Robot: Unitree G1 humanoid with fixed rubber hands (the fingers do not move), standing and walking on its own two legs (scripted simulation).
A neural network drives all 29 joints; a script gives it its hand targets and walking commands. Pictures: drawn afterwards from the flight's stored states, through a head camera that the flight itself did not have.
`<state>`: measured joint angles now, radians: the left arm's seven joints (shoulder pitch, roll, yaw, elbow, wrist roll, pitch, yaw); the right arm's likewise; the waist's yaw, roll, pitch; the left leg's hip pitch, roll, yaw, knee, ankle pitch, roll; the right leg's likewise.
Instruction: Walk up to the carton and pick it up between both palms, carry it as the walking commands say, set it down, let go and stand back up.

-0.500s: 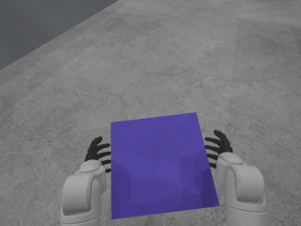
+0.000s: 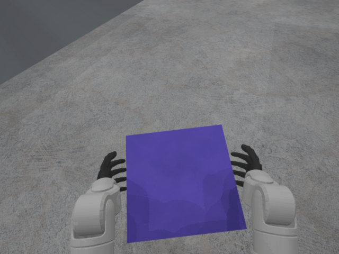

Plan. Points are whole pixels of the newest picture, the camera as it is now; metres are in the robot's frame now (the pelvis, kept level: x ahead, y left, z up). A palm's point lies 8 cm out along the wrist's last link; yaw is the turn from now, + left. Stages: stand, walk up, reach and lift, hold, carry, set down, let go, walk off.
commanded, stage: carry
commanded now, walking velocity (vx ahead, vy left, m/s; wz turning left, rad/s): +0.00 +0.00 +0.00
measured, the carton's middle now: (180, 184) +0.31 -0.01 +0.00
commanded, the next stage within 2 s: hold in 1.28 s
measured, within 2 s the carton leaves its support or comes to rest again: neither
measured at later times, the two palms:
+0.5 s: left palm (114, 186) +0.27 +0.14 +0.07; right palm (256, 179) +0.27 -0.17 +0.07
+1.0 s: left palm (119, 183) +0.29 +0.13 +0.04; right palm (253, 176) +0.30 -0.18 +0.05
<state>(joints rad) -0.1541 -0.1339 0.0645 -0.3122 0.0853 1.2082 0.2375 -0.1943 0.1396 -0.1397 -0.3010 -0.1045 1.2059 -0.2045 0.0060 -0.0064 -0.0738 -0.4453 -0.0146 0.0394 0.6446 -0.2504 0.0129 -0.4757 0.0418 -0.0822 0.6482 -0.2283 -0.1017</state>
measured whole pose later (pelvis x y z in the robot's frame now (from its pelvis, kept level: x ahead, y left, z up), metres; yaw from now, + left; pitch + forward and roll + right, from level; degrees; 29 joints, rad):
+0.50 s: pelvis +0.01 -0.01 +0.00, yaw +0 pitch +2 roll +1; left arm -0.10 -0.13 0.07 -0.20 0.11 1.10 0.18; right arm -0.15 0.13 -0.14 -0.17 -0.12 1.09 -0.17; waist 0.00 -0.02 -0.08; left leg -0.38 0.00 0.03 0.61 -0.26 0.00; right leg -0.41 0.06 -0.09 0.61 -0.23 -0.11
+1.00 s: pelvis +0.02 -0.02 +0.01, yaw +0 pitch +1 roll +1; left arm -0.13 -0.13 0.11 -0.03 0.14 0.91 0.12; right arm -0.16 0.13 -0.17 -0.01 -0.16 0.90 -0.11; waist 0.00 -0.02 -0.04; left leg -0.34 0.01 0.03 0.60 -0.27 -0.01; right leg -0.37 0.06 -0.09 0.60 -0.25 -0.12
